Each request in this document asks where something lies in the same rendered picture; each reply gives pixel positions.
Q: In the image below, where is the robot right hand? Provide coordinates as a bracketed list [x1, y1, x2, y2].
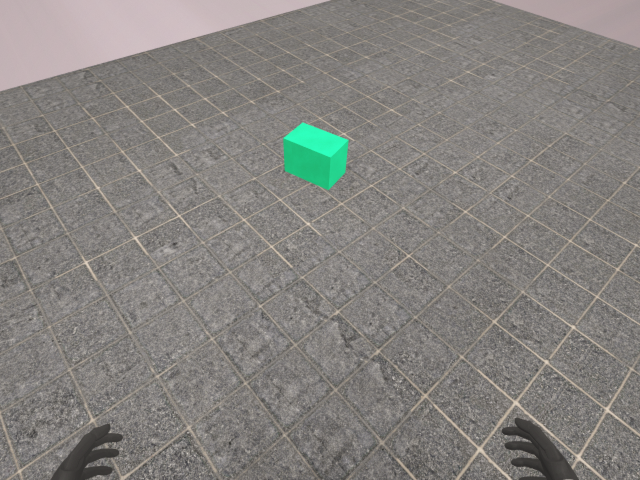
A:
[502, 418, 579, 480]

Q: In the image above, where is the carton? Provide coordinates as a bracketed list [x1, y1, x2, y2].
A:
[283, 123, 349, 190]

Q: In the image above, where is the robot left hand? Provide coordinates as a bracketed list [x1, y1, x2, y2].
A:
[51, 424, 123, 480]

